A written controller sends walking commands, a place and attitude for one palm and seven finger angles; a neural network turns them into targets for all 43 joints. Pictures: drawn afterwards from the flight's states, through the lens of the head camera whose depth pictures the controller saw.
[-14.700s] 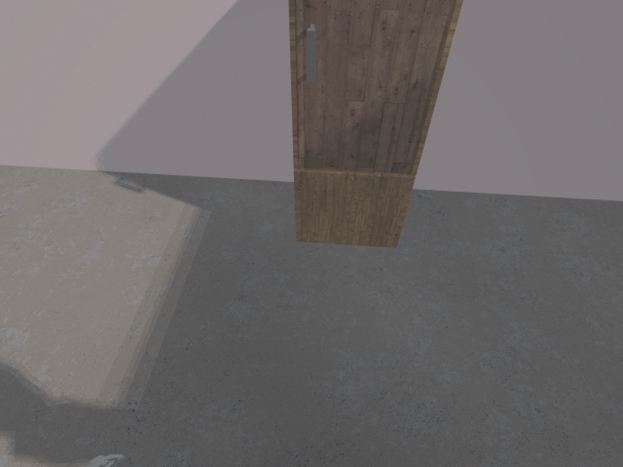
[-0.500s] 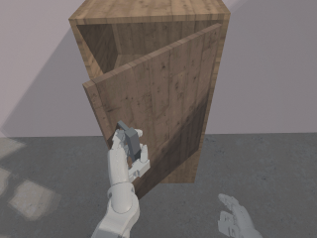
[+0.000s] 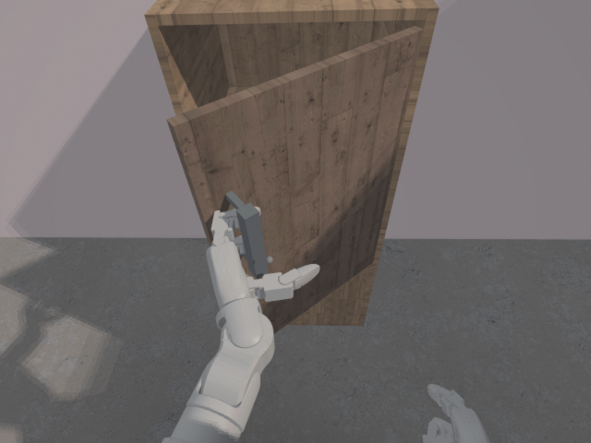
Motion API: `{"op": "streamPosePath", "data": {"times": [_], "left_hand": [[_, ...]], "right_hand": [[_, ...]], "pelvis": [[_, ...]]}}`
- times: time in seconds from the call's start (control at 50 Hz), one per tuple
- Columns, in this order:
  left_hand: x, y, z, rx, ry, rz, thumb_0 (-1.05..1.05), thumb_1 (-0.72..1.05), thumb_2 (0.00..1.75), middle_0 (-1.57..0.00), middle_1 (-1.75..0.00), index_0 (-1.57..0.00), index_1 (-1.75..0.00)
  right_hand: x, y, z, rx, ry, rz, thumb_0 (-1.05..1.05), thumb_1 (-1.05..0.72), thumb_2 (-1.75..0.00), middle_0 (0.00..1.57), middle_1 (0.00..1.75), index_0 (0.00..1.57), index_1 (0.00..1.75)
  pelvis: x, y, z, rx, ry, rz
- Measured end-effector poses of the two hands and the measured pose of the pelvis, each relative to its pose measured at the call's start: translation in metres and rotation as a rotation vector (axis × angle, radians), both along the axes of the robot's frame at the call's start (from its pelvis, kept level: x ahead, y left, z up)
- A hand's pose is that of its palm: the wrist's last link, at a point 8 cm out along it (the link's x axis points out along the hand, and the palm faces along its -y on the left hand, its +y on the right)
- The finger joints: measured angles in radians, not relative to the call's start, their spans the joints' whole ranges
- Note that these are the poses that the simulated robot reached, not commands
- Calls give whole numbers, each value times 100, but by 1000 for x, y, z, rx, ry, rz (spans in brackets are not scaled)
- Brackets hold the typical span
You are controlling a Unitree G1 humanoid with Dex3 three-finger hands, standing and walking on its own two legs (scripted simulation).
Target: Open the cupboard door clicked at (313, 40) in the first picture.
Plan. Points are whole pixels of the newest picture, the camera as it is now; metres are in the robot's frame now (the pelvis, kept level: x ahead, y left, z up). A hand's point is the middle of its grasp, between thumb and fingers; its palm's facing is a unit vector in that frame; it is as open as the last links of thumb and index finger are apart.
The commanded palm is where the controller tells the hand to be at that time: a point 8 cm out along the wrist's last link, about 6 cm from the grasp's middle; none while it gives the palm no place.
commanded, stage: open thumb and fingers to let go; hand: left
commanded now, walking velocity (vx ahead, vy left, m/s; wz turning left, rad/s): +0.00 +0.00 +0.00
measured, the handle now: (246, 235) +0.38 +0.09 +0.09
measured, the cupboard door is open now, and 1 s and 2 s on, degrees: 39 41 41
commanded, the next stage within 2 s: slide the hand sideways off the handle in 0.34 s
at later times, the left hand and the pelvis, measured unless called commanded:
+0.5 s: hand (268, 261) +0.33 +0.06 +0.09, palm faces +0.28 -0.96 -0.05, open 14.9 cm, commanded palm +0.29 +0.09 +0.08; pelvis -0.01 +0.02 +0.00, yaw -1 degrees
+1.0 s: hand (267, 287) +0.29 +0.05 +0.09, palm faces -0.08 -1.00 +0.00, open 16.2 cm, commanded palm +0.25 +0.12 +0.08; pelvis +0.00 +0.02 +0.00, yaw -3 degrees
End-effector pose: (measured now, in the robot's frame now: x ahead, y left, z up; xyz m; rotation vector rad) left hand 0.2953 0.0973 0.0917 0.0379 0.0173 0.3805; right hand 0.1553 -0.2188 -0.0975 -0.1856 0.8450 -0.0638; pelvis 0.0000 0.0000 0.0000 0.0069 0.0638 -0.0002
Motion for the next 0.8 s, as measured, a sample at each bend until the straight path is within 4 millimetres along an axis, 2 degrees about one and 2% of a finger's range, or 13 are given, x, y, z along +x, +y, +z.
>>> {"op": "streamPosePath", "data": {"times": [0.08, 0.16, 0.3, 0.46, 0.5, 0.62, 0.7, 0.8], "left_hand": [[4, 0, 0, -1, 4, -5, 0, -34, 36, -31, -117, -30, -118], [4, -1, -1, 5, 3, -19, 0, -42, 33, -29, -105, -28, -106], [6, -2, -1, 3, 4, -44, -1, -48, 30, -28, -79, -27, -80], [5, 2, 0, -3, 8, -45, -1, -49, 30, -39, -61, -36, -69], [4, 5, -2, 16, -5, -97, -1, -49, 30, -40, -58, -33, -66], [-1, 18, -5, 41, -54, -442, -1, -49, 30, -28, -43, -17, -47], [-2, 19, -4, -10, -48, -471, -1, -50, 29, -21, -37, -16, -41], [-6, 13, -4, -23, -46, -447, -1, -50, 29, -21, -38, -18, -40]], "right_hand": [[-5, 7, 0, 3, 1, -4, 1, -91, -90, 20, 30, 20, 30], [-8, 15, 0, 11, 1, 0, 1, -91, -90, 20, 30, 20, 30], [-6, 27, 0, 17, 2, 11, 1, -91, -90, 21, 30, 20, 30], [1, 35, 1, 18, -4, 37, 1, -91, -90, 21, 30, 20, 30], [1, 36, 1, 14, -6, 41, 1, -91, -90, 21, 30, 20, 30], [-10, 32, 2, 7, -39, 16, 1, -91, -90, 21, 30, 20, 30], [-19, 31, 0, 17, -49, 3, 1, -91, -90, 21, 30, 20, 30], [-24, 31, 2, 34, -53, 0, 1, -91, -90, 20, 30, 20, 30]], "pelvis": [[-3, 6, 0, -1, 1, -8], [-5, 11, 0, -2, 4, -13], [-8, 18, -1, -4, 5, -18], [-11, 23, -3, -6, 8, -13], [-12, 23, -4, -4, 8, -9], [-14, 26, -6, -7, -6, -1], [-14, 28, -5, -5, -12, -7], [-11, 29, -4, 0, -9, -20]]}}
